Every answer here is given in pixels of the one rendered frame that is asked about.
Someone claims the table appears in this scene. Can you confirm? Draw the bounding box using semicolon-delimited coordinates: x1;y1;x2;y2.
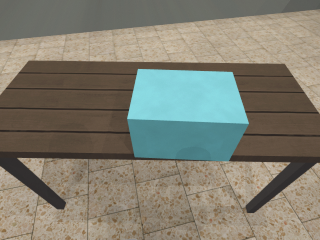
0;60;320;213

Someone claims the carton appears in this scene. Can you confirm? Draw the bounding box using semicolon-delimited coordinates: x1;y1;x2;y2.
127;69;249;162

